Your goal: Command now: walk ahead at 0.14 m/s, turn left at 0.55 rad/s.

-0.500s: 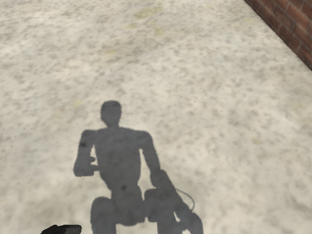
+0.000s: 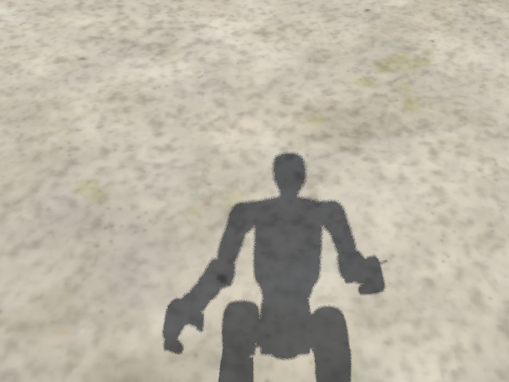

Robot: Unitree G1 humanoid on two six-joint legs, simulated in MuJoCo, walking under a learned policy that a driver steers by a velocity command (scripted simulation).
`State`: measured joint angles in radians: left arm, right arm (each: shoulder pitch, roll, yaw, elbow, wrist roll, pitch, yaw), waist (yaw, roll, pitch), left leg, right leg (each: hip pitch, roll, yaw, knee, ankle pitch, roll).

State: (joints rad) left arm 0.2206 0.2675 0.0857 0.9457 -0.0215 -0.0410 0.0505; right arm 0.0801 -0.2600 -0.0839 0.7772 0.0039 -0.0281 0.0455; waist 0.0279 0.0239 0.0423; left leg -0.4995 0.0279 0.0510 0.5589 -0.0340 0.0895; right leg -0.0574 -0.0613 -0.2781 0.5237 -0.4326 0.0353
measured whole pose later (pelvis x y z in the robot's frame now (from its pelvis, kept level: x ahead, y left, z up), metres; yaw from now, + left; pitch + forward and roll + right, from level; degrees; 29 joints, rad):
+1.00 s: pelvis +0.12 -0.03 +0.01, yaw +13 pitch -1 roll +0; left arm 0.19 0.24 0.03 0.89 0.01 -0.02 0.01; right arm 0.17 -0.22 -0.05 0.77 -0.01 0.01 -0.02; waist 0.01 0.00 0.03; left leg -0.29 -0.05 -0.08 0.57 -0.26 0.02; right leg -0.20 -0.01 0.01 0.56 -0.34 0.01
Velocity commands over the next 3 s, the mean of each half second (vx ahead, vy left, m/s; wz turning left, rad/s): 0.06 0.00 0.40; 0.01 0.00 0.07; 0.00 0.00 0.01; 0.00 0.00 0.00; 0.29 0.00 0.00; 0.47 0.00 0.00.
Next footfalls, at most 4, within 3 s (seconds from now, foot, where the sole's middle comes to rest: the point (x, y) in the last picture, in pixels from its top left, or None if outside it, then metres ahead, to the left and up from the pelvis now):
0.48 right None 0.16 -0.15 -0.76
2.78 right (274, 320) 0.62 -0.02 -0.76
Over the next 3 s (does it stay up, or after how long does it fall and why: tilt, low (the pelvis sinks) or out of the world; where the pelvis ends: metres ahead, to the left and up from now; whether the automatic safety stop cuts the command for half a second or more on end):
stays up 0.54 0.04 0.02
